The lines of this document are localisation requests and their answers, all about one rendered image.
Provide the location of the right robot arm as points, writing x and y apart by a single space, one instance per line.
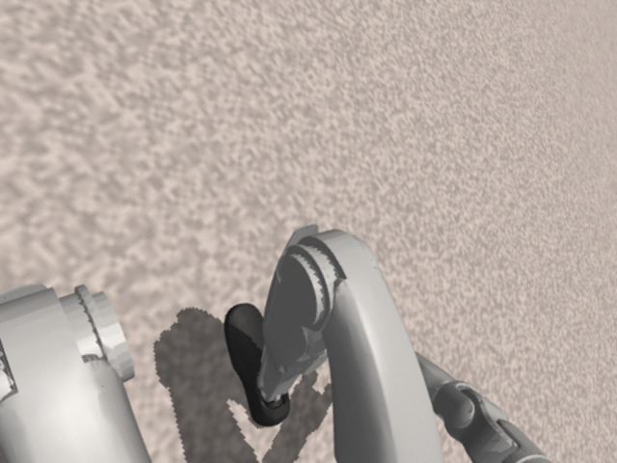
482 428

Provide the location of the right robot foot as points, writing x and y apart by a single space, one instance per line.
243 332

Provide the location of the right robot hand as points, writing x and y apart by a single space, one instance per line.
434 376

